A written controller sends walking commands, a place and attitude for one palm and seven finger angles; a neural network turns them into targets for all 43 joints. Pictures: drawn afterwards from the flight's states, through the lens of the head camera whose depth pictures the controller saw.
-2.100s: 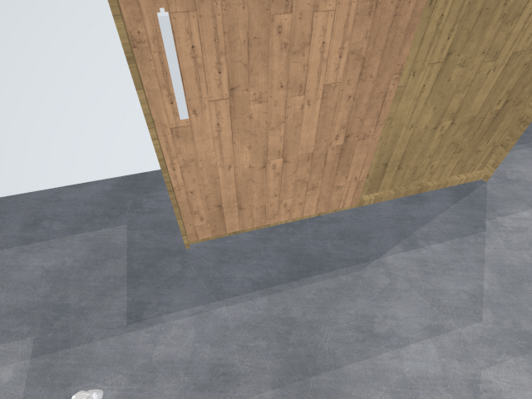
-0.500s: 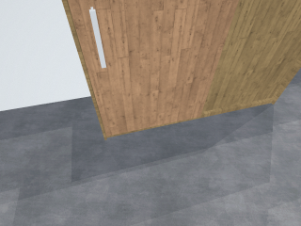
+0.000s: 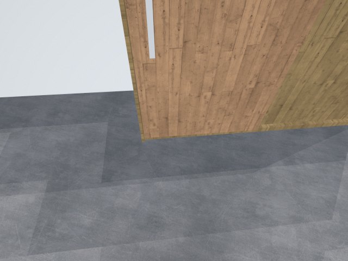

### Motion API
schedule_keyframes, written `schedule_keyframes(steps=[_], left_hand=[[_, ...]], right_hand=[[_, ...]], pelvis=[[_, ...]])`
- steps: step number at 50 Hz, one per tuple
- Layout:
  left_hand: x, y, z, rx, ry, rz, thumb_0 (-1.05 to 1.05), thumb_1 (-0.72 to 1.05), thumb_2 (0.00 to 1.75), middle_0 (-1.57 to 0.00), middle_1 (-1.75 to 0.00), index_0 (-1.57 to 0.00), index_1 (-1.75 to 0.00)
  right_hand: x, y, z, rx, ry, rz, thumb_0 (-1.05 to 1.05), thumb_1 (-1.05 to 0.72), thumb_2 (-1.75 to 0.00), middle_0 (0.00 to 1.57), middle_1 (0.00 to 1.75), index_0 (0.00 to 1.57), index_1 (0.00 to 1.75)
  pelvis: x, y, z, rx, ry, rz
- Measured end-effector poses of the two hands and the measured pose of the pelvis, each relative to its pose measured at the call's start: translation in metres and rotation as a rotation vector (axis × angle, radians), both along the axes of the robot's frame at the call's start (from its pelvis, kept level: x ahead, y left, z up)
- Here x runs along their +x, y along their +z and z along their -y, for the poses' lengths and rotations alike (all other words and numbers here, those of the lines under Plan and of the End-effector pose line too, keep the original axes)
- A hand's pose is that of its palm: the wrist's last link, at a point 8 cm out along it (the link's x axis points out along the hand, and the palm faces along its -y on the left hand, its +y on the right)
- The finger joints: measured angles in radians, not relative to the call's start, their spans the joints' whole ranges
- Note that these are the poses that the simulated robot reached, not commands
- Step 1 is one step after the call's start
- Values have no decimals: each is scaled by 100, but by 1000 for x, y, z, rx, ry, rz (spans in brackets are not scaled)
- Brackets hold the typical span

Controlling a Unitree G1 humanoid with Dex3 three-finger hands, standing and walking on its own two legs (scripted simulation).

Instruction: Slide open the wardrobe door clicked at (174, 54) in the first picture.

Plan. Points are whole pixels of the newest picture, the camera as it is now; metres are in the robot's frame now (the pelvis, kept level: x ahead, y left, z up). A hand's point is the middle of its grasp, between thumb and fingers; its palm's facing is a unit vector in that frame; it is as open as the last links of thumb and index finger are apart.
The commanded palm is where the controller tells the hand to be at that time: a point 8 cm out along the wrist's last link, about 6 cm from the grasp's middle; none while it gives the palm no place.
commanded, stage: turn to face it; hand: left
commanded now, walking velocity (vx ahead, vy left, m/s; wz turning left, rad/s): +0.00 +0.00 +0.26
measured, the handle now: (150, 23) +0.93 +0.13 +0.08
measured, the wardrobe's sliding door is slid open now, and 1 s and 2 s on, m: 0.00 0.00 0.00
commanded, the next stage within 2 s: take the last steps up to it in 0.04 s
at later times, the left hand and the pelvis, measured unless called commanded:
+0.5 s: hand out of the picture -0.08 +0.13 -0.18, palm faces +0.23 -0.96 -0.15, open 7.4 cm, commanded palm none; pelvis +0.02 -0.01 +0.00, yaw +7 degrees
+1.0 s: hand (132, 228) +0.23 +0.13 -0.17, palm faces +0.14 -0.97 -0.22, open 7.4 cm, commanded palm none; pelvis +0.18 -0.07 -0.01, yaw +6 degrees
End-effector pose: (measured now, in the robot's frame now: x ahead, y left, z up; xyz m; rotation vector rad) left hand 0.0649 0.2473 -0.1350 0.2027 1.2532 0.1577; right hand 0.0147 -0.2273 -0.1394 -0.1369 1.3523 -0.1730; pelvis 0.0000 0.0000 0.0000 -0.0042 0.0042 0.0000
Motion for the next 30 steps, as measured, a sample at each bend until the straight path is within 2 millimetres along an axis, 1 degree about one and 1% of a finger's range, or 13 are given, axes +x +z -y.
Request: schedule_keyframes(steps=[2, 5, 6, 8, 12, 16, 20, 23, 26, 28, 30], left_hand=[[-6, 3, 6, 6, 16, 7, 1, 91, 90, -20, -30, -20, -30], [-18, 6, 16, 23, 43, 25, 1, 91, 90, -20, -30, -20, -30], [-24, 5, 20, 33, 50, 34, 0, 91, 90, -20, -30, -20, -30], [-37, 7, 27, 42, 69, 33, 0, 91, 90, -20, -30, -20, -30], [-67, 13, 40, 32, 116, 5, 0, 90, 90, -20, -30, -20, -30], [-94, 11, 51, -2, 157, -41, 0, 90, 90, -20, -30, -20, -30], [-123, 3, 61, -52, 209, -113, 0, 90, 90, -20, -30, -20, -30], [-146, -5, 65, -95, 250, -191, 0, 90, 90, -20, -30, -20, -30], [-162, -18, 65, -137, 272, -281, 0, 90, 90, -20, -30, -20, -30], [-161, -20, 64, -152, 248, -335, 1, 91, 90, -20, -30, -20, -30], [-146, -18, 59, -156, 227, -349, 1, 91, 90, -20, -30, -20, -30]], right_hand=[[-3, -3, 6, 7, 6, -5, 1, -90, -90, 21, 30, 20, 30], [-4, -11, 20, 19, 16, -4, 1, -90, -90, 21, 30, 20, 30], [-3, -15, 26, 23, 19, 2, 1, -90, -90, 21, 30, 20, 30], [0, -18, 36, 21, 29, 6, 1, -90, -90, 21, 30, 20, 30], [12, -10, 52, 8, 58, 26, 1, -90, -90, 20, 30, 20, 30], [26, 0, 59, -7, 88, 51, 1, -91, -90, 20, 30, 20, 30], [46, 7, 52, -21, 130, 55, 1, -91, -90, 20, 30, 19, 30], [66, 9, 37, -31, 162, 75, 1, -91, -90, 20, 30, 19, 30], [84, 5, 20, -42, 170, 120, 1, -91, -90, 20, 30, 19, 30], [87, 7, 10, -35, 151, 134, 1, -91, -90, 20, 30, 20, 30], [83, 9, 7, -37, 118, 124, 1, -92, -90, 20, 30, 20, 30]], pelvis=[[-4, 0, 6, 1, 17, -3], [-9, -3, 18, 13, 39, -3], [-11, -7, 23, 22, 44, -3], [-14, -7, 29, 18, 62, 10], [-13, 0, 35, 27, 84, 22], [-6, 5, 36, 31, 106, 18], [3, 6, 31, 23, 118, 3], [12, 3, 23, 9, 122, -6], [23, -7, 13, -5, 114, -6], [31, -7, 11, 7, 96, 1], [41, -3, 11, 7, 90, 4]])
